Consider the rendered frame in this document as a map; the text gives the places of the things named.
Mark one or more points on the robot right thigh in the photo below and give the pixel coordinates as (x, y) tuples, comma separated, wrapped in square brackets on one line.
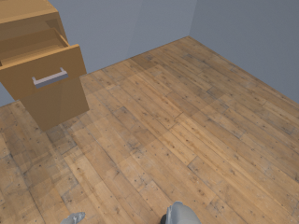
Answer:
[(181, 214)]

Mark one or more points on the robot left hand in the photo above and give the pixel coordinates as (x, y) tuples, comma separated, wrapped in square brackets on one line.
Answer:
[(74, 218)]

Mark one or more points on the drawer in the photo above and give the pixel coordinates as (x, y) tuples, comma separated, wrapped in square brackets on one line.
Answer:
[(39, 54)]

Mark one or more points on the cabinet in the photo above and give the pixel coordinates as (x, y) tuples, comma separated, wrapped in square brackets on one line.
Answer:
[(61, 102)]

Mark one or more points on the handle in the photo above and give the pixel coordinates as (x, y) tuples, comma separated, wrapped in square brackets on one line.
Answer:
[(51, 79)]

